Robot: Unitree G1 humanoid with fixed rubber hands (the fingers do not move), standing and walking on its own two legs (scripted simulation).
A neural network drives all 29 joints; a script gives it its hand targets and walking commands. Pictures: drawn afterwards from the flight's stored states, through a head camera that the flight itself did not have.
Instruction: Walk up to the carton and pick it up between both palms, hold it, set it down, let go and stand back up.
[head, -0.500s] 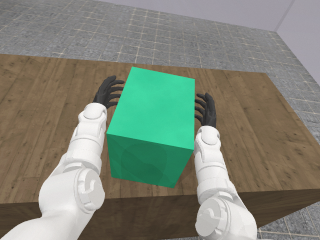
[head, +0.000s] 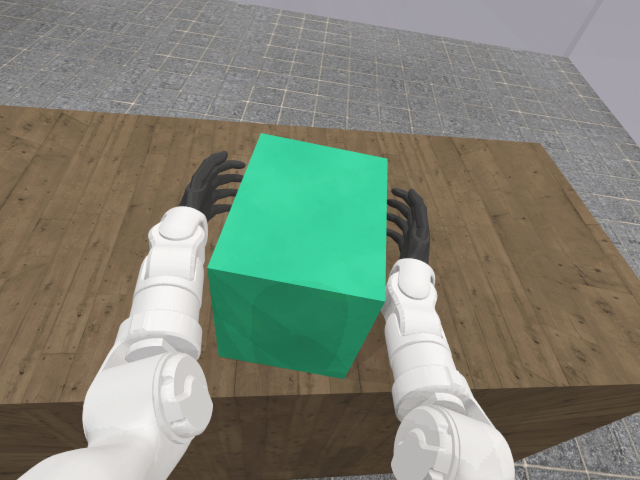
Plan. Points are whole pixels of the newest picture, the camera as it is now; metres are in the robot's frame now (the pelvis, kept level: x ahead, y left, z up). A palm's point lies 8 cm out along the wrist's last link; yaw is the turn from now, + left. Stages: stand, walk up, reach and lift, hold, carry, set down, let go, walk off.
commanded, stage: reach and lift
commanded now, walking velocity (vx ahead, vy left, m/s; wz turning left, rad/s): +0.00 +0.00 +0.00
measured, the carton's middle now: (303, 257) +0.41 +0.00 +0.03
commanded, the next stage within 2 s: none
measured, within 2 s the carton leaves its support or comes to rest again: leaves its support in 0.96 s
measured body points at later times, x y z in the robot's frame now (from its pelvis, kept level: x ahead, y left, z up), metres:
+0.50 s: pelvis +0.00 +0.01 +0.00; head +0.02 +0.05 +0.45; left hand +0.44 +0.14 +0.10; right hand +0.39 -0.14 +0.09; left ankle +0.03 +0.10 -0.75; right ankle -0.04 -0.13 -0.75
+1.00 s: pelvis -0.01 +0.00 +0.00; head -0.01 +0.04 +0.45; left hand +0.41 +0.13 +0.11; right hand +0.37 -0.15 +0.11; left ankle +0.03 +0.10 -0.75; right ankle -0.04 -0.13 -0.75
